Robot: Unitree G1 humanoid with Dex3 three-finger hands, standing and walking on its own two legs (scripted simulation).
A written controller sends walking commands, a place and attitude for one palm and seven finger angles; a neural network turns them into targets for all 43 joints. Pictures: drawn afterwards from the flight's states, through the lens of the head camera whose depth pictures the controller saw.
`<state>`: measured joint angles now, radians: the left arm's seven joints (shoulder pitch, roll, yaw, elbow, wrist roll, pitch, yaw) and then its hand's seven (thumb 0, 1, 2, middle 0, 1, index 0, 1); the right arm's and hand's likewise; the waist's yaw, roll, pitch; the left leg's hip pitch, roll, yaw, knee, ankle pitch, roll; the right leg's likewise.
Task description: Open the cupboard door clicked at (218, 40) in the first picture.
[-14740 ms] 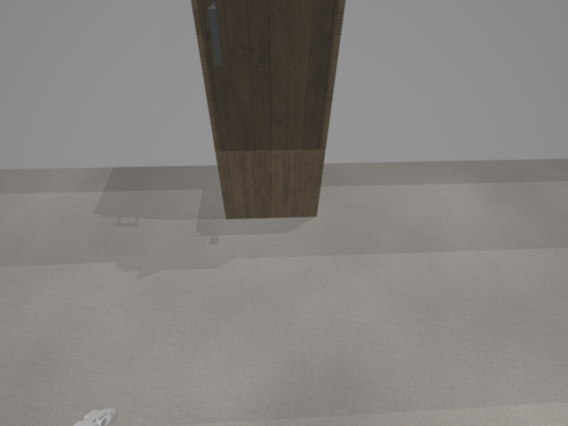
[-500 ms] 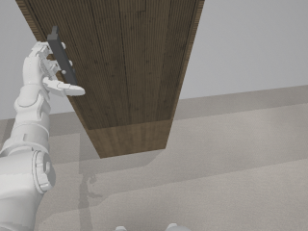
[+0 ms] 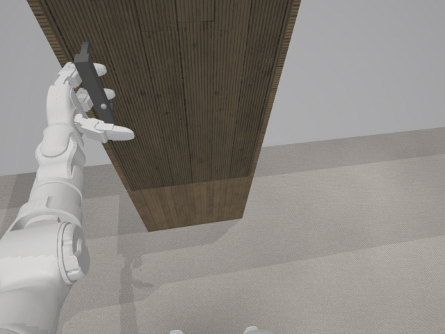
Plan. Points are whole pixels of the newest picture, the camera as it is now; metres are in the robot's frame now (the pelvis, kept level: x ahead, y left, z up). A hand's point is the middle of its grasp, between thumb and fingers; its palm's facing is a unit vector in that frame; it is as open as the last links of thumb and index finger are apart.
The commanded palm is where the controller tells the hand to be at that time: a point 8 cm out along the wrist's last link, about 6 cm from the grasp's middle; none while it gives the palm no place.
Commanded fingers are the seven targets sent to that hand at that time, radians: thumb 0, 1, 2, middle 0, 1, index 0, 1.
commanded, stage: slide the fingers in behind the handle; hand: left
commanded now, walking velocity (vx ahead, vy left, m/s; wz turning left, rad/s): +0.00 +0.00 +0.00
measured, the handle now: (98, 88) +0.54 +0.20 +0.12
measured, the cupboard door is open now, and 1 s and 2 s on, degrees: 0 0 43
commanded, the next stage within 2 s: close the thumb around the handle in 0.08 s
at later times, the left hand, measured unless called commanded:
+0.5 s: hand (107, 106) +0.49 +0.18 +0.12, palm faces +0.09 -1.00 +0.00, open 11.1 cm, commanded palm +0.46 +0.22 +0.12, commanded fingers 0.00 0.45 0.71 -0.37 -1.30 -0.37 -1.30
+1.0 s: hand (109, 108) +0.49 +0.18 +0.12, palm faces +0.07 -1.00 +0.00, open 5.7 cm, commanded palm +0.45 +0.23 +0.12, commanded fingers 0.00 0.90 0.90 -0.40 -1.35 -0.40 -1.35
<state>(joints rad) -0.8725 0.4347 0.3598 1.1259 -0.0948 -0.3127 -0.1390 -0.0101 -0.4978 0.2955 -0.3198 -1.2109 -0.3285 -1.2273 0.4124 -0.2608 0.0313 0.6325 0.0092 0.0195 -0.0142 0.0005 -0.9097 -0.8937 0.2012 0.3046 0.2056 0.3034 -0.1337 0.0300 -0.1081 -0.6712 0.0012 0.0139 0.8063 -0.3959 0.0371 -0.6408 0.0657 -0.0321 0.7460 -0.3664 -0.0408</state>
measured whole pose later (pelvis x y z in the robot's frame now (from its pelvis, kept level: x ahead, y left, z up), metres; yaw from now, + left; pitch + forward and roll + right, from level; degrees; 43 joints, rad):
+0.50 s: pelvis +0.00 +0.00 +0.00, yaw +0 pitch +15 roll -2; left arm -0.87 0.42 0.35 1.12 -0.10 -0.31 -0.13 -0.01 -0.06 0.49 -0.33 -1.25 -0.33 -1.25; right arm 0.42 -0.27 0.03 0.65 0.01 0.02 -0.02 0.00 -0.91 -0.89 0.20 0.30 0.21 0.30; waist -0.13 0.03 -0.10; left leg -0.66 0.00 0.02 0.80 -0.39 0.04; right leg -0.64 0.06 -0.03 0.74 -0.36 -0.04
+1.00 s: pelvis -0.01 +0.00 +0.00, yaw +0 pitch +14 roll -2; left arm -0.89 0.43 0.36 1.16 -0.09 -0.31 -0.15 0.01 0.71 0.83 -0.37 -1.35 -0.38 -1.35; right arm 0.40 -0.27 0.03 0.64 0.01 0.02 -0.03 0.00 -0.91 -0.89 0.20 0.30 0.21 0.30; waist -0.14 0.03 -0.10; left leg -0.67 0.00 0.01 0.80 -0.39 0.03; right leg -0.64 0.07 -0.04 0.74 -0.36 -0.05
